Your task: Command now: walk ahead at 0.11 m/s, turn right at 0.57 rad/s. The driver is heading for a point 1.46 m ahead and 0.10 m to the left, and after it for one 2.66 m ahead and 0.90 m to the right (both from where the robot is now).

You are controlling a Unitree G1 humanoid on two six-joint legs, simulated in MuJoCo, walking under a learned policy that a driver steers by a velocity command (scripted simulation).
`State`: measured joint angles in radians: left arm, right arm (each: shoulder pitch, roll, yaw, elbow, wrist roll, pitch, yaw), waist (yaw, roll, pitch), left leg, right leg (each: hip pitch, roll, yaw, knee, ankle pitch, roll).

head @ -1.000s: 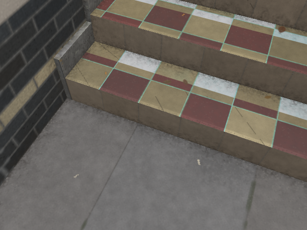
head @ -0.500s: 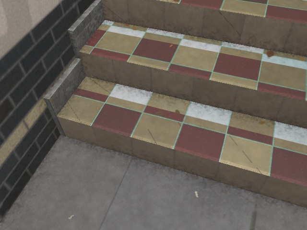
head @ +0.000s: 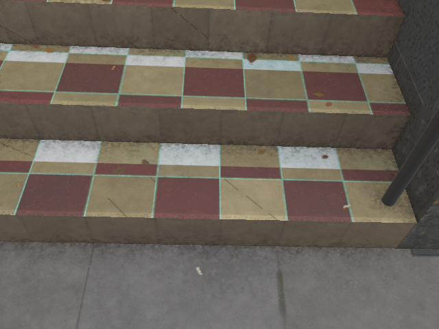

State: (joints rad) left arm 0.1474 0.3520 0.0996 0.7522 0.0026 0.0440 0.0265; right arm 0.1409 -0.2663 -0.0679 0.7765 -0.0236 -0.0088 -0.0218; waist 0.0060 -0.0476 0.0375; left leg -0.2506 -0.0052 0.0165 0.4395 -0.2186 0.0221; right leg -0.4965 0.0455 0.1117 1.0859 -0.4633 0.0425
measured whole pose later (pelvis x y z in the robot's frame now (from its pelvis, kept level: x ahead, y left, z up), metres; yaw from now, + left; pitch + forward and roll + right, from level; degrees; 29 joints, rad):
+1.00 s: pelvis +0.39 -0.02 +0.01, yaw -6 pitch -1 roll +1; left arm 0.13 0.27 0.02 0.94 0.04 -0.05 -0.03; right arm 0.34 -0.24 -0.02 0.97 -0.01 -0.09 0.01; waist -0.02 -0.04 0.05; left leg -0.08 -0.09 0.08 0.25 -0.16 0.10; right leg -0.56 -0.09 0.00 0.89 -0.15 -0.02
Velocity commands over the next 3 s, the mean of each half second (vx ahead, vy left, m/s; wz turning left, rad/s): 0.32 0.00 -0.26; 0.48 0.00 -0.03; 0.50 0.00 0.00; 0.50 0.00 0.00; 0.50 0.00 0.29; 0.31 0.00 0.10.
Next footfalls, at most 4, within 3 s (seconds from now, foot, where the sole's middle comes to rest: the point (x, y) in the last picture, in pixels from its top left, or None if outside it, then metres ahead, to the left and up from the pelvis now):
0.24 right None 0.05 -0.12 -0.78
0.68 left None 0.43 0.03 -0.78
1.20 right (266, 291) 0.58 -0.15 -0.78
1.62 left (208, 182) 0.87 0.04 -0.61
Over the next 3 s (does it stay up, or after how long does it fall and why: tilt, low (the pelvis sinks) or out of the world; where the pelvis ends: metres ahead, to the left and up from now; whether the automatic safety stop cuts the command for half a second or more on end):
stays up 1.41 0.02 0.49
